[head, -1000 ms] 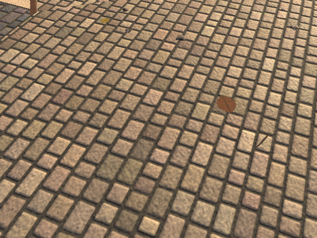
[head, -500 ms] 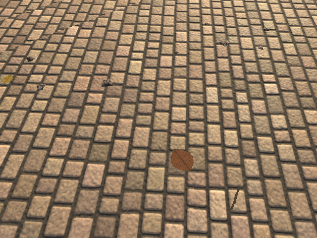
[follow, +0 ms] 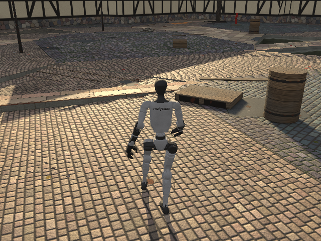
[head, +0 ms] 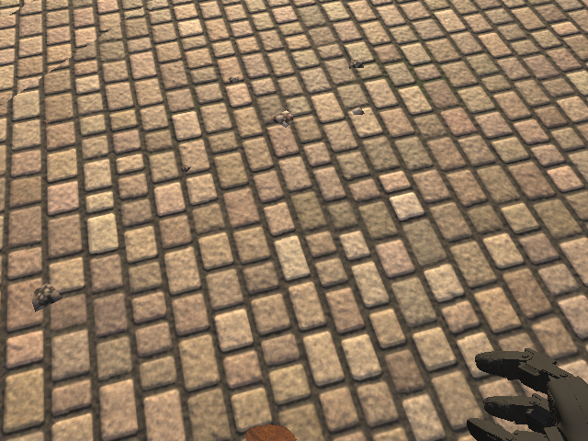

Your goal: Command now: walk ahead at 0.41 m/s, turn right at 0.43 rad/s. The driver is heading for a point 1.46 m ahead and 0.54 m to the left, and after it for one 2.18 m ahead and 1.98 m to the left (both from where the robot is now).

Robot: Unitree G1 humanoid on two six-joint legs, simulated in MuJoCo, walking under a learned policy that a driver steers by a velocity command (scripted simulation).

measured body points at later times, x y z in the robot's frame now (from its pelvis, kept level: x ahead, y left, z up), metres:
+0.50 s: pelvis +0.17 +0.05 +0.00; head +0.20 +0.07 +0.45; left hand +0.30 +0.33 -0.10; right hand +0.27 -0.23 -0.11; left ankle +0.26 +0.12 -0.73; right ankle +0.24 -0.08 -0.70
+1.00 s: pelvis +0.18 +0.04 +0.00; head +0.20 +0.06 +0.45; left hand +0.07 +0.32 -0.11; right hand +0.47 -0.07 -0.10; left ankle +0.09 +0.12 -0.73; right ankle +0.24 -0.05 -0.73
